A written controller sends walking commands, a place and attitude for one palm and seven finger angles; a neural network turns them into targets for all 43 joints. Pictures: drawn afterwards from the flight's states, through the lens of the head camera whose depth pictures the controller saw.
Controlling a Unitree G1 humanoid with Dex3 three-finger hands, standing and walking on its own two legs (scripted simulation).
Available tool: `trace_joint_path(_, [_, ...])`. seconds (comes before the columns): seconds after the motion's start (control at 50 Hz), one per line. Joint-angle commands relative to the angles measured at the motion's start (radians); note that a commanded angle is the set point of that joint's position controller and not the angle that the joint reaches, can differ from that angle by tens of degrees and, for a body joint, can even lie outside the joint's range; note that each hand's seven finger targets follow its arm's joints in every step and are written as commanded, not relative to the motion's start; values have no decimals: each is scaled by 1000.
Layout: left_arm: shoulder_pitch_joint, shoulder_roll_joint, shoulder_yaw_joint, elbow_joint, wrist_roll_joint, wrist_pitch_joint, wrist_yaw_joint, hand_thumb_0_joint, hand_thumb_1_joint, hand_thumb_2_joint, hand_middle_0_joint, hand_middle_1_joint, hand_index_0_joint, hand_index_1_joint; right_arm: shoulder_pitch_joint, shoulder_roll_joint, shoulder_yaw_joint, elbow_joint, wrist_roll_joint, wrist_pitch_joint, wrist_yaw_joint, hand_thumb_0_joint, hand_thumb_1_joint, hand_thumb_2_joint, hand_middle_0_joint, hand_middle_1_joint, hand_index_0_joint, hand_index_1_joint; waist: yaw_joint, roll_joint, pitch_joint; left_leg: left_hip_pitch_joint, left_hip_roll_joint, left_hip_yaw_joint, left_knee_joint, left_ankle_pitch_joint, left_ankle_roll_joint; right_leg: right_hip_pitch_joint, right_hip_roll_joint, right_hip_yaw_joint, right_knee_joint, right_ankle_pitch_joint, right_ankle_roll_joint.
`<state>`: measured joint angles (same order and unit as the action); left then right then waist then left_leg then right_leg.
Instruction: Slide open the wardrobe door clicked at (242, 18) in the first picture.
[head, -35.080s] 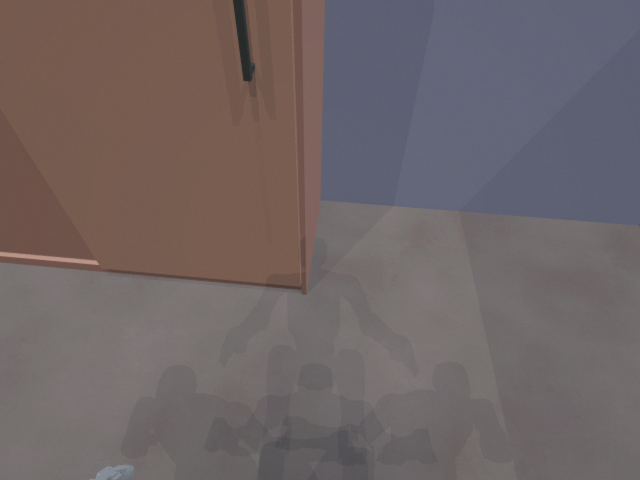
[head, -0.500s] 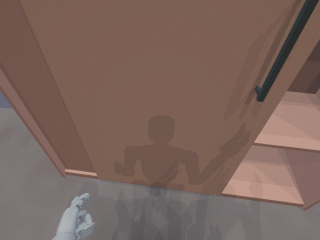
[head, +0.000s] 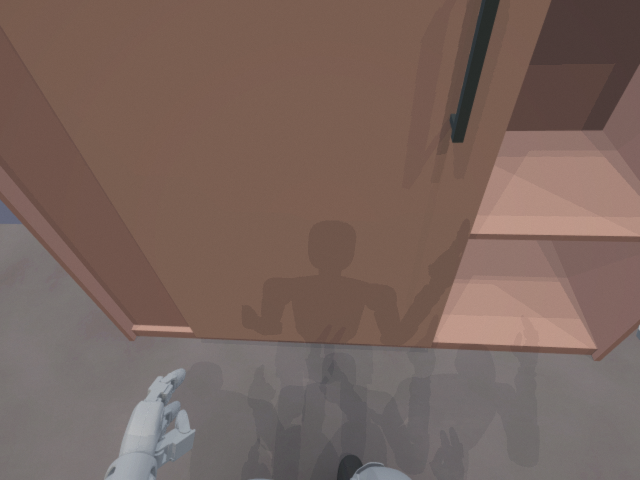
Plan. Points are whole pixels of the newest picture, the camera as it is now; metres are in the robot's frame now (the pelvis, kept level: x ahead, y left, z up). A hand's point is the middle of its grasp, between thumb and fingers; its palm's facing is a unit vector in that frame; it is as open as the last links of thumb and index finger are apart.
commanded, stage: step back with the hand held close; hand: right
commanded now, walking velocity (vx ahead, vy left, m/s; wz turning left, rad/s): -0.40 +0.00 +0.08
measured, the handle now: (476, 42) +0.60 -0.20 +0.25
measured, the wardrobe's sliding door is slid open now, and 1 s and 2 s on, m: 0.52 0.52 0.52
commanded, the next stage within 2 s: stop stepping back and stand still in 0.12 s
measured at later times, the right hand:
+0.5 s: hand out of the picture +0.10 -0.32 +0.18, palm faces +0.30 +0.88 -0.38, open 7.4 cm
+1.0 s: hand out of the picture +0.02 -0.38 +0.20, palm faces +0.35 +0.83 -0.43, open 7.4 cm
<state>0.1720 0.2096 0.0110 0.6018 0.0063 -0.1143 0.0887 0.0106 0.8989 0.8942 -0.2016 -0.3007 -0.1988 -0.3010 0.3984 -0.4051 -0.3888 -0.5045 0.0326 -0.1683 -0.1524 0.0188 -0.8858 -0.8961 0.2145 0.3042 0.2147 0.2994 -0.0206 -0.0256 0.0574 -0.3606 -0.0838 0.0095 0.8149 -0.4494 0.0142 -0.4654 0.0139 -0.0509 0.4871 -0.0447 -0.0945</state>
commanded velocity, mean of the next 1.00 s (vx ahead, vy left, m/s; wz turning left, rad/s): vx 0.10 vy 0.12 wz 0.02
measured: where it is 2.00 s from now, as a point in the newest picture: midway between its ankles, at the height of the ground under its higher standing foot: outside the picture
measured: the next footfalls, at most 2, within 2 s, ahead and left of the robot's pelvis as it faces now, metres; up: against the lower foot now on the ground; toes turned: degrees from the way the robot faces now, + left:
left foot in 0.16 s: -0.06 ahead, +0.10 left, +0.00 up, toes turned +2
right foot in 0.32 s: +0.05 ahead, -0.14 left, +0.00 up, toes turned +1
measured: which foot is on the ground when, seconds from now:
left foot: up 0.00-0.14, down 0.16-0.32, up 0.34-0.58, down 0.60-0.80, up 0.82-1.00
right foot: down 0.00-0.14, up 0.16-0.30, down 0.32-0.56, up 0.58-0.78, down 0.80-1.00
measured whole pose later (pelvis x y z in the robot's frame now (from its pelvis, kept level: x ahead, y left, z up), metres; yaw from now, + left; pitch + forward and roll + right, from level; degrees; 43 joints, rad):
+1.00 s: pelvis -0.20 -0.14 +0.02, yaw +6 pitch -3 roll +2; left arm 0.27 0.14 -0.02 0.66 0.00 -0.10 0.06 0.01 0.90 0.89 -0.20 -0.30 -0.20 -0.30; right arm 0.55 -0.44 -0.43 -0.56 0.02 -0.16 -0.16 0.02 -0.89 -0.90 0.21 0.30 0.21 0.30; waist 0.02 0.03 0.00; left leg -0.37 0.00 0.11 0.78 -0.40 0.01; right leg -0.27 -0.11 -0.08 0.51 -0.20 0.01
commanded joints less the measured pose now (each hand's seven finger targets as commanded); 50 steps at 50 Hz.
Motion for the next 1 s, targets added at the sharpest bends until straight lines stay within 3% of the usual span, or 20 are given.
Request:
trace_joint_path(0.0, [-84, 112, 54, -172, -4, -86, -24, 0, 900, 900, -200, -300, -200, -300, 101, -194, -158, -239, 42, -88, -12, 0, -900, -900, 200, 300, 200, 300, -33, -196, -285, 183, -44, 48, 87, -95, 22, 132, -232, 187, -410, -448, 108])
trace_joint_path(0.08, [-85, 113, 50, -137, 2, -65, -47, 0, 900, 900, -200, -300, -200, -300, 69, -202, -148, -231, 63, -79, -16, 0, -900, -900, 200, 300, 200, 300, -13, -182, -239, 246, 1, 65, -359, -148, 90, 143, -179, 40, -307, -379, 254])
trace_joint_path(0.12, [-104, 99, 41, -110, -17, -47, -56, 0, 900, 900, -200, -300, -200, -300, 8, -244, -148, -252, 37, -110, -28, 0, -900, -900, 200, 300, 200, 300, -39, 328, -93, -234, 518, -594, -761, -83, 271, 216, -22, 113, 622, -401, 228])
trace_joint_path(0.14, [-122, 112, 19, -98, 26, -46, -57, 0, 900, 900, -200, -300, -200, -300, -94, -247, -166, -256, 27, -114, -37, 0, -900, -900, 200, 300, 200, 300, -9, 220, 3, -264, 511, -458, -686, 247, 297, 59, -13, 153, 760, -480, 192])
trace_joint_path(0.16, [-87, 75, 3, -94, 10, -38, -60, 0, 900, 900, -200, -300, -200, -300, -82, -165, -77, -164, 26, -94, -10, 0, -900, -900, 200, 300, 200, 300, 0, 222, -59, -51, 374, -250, -553, 458, 196, 7, -43, 151, 667, -409, 162])
trace_joint_path(0.2, [-137, 87, 6, -110, -19, -39, -32, 0, 900, 900, -200, -300, -200, -300, -224, -165, -37, -199, 3, -70, 5, 0, -900, -900, 200, 300, 200, 300, 13, 212, -29, 34, 319, -193, -447, 713, 122, 56, -58, 69, 422, -411, 151])
trace_joint_path(0.26, [-74, 116, 16, -105, -20, -42, 2, 0, 900, 900, -200, -300, -200, -300, -135, -181, -77, -198, -4, -41, 0, 0, -900, -900, 200, 300, 200, 300, 25, -129, -137, 47, 178, -54, -205, 538, 22, 301, -65, 38, -31, 44, 112])
trace_joint_path(0.28, [-80, 145, 31, -139, -19, -56, -2, 0, 900, 900, -200, -300, -200, -300, -106, -193, -98, -260, 6, -45, -1, 0, -900, -900, 200, 300, 200, 300, 4, -315, -190, -30, 71, -9, -76, 129, -31, 336, -254, 258, -118, 165, 44])
trace_joint_path(0.3, [-68, 146, 42, -164, -23, -69, -10, 0, 900, 900, -200, -300, -200, -300, -71, -201, -101, -260, 20, -53, 4, 0, -900, -900, 200, 300, 200, 300, 0, -326, -181, -34, 20, -40, 62, -167, -34, 277, -348, 419, -254, -98, 0])
trace_joint_path(0.34, [-86, 126, 36, -166, -4, -86, -26, 0, 900, 900, -200, -300, -200, -300, -1, -219, -149, -327, 43, -58, 9, 0, -900, -900, 200, 300, 200, 300, 19, -203, -202, -6, 1, -83, 213, -102, -25, 162, -343, 502, -408, -663, 31])
trace_joint_path(0.5, [-70, 106, 35, -149, 11, -51, -34, 0, 900, 900, -200, -300, -200, -300, 162, -210, -147, -285, 29, 2, -22, 0, -900, -900, 200, 300, 200, 300, 4, -226, -176, 348, -63, 152, -334, -71, 46, 107, -166, 80, -391, -586, 190])
trace_joint_path(0.52, [-70, 101, 40, -138, 14, -34, -27, 0, 900, 900, -200, -300, -200, -300, 158, -216, -146, -241, 23, 21, -20, 0, -900, -900, 200, 300, 200, 300, -2, -102, -179, 401, -14, 107, -464, -62, 83, 63, -114, 13, -220, -562, 197])
trace_joint_path(0.54, [-57, 92, 46, -125, 7, -17, -26, 0, 900, 900, -200, -300, -200, -300, 140, -234, -151, -227, 14, 33, -16, 0, -900, -900, 200, 300, 200, 300, 1, 149, -166, 281, 179, -104, -576, -59, 166, 47, -31, -110, 212, -439, 174])
trace_joint_path(0.56, [-72, 108, 47, -125, -6, -12, -25, 0, 900, 900, -200, -300, -200, -300, 46, -237, -143, -278, 19, 31, -13, 0, -900, -900, 200, 300, 200, 300, 7, 289, -82, 44, 436, -433, -699, -171, 287, -68, -2, 0, 640, -402, 147])
trace_joint_path(0.74, [-56, 119, 19, -96, 4, -21, 17, 0, 900, 900, -200, -300, -200, -300, -59, -160, -61, -174, -2, -32, -41, 0, -900, -900, 200, 300, 200, 300, 48, 13, -81, -5, 251, -68, -439, -218, 143, 233, -61, -109, 60, -385, 81])
trace_joint_path(0.76, [-44, 154, 31, -113, 6, -28, 21, 0, 900, 900, -200, -300, -200, -300, -83, -169, -69, -228, 6, -40, -38, 0, -900, -900, 200, 300, 200, 300, 59, -138, -63, -104, 165, -6, -204, -186, 87, 293, -153, 91, -96, -517, 33])
trace_joint_path(0.78, [-54, 174, 33, -137, 4, -27, 20, 0, 900, 900, -200, -300, -200, -300, -82, -186, -94, -284, 11, -54, -40, 0, -900, -900, 200, 300, 200, 300, 55, -375, -38, -282, 47, 92, 65, -136, 8, 356, -380, 492, -286, -640, -49])
trace_joint_path(0.8, [-92, 158, 38, -171, 6, -21, 21, 0, 900, 900, -200, -300, -200, -300, -90, -240, -144, -325, 9, -74, -40, 0, -900, -900, 200, 300, 200, 300, 32, -298, -35, -258, 79, 23, 210, -62, -4, 282, -453, 602, -380, -656, -82])
trace_joint_path(0.9, [-92, 109, 26, -114, -4, -45, -26, 0, 900, 900, -200, -300, -200, -300, 62, -203, -153, -328, -7, -67, -22, 0, -900, -900, 200, 300, 200, 300, 14, -241, -46, -24, 102, 70, 62, 88, -9, 74, -308, 199, -341, -625, -6])
trace_joint_path(0.98, [-51, 117, 32, -119, -9, -31, -22, 0, 900, 900, -200, -300, -200, -300, 93, -174, -139, -170, -5, -39, -34, 0, -900, -900, 200, 300, 200, 300, 21, -212, -73, 196, 31, 168, -239, 19, 3, 48, -274, 102, -262, -645, 30])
